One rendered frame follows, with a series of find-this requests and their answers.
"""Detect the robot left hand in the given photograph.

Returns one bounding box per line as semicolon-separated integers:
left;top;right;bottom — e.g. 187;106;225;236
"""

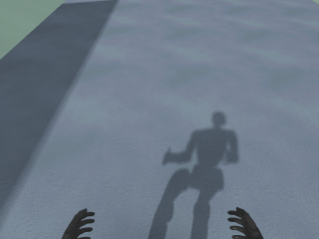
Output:
62;208;95;239

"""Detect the robot right hand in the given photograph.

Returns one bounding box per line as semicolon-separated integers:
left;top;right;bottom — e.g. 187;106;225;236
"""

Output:
227;207;264;239

